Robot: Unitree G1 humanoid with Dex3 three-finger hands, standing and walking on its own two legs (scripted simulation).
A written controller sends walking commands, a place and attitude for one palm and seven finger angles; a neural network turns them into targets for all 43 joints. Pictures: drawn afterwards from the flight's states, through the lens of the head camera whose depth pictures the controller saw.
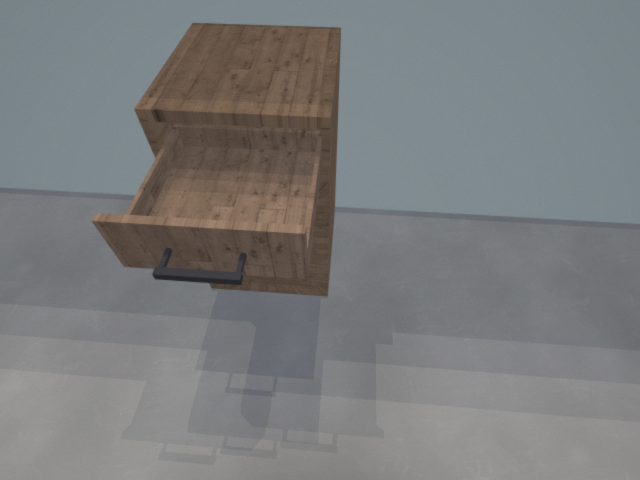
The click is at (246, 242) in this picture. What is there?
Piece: drawer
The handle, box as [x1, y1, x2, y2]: [152, 248, 245, 284]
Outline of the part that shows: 152,273 153,276 158,279 241,284 241,272 245,259 245,253 240,253 236,271 228,272 168,268 165,266 171,253 171,249 166,248 158,266 154,268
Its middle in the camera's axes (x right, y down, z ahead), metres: -0.23 +0.05 +0.72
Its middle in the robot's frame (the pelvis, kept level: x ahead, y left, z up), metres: +0.48 +0.26 -0.13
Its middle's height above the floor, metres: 0.65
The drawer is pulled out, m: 0.30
